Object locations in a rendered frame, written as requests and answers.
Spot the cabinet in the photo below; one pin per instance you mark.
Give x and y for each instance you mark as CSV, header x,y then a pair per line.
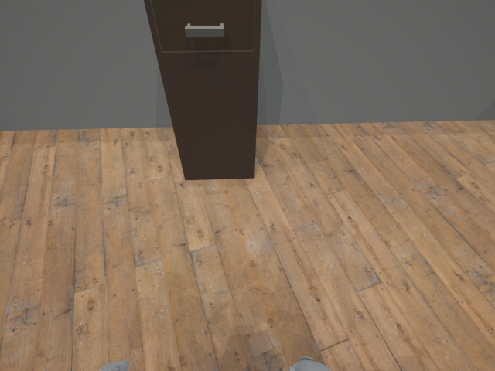
x,y
212,97

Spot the drawer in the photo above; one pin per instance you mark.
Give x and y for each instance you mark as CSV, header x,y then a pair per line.
x,y
173,15

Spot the handle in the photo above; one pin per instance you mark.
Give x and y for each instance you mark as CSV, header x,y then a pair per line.
x,y
204,31

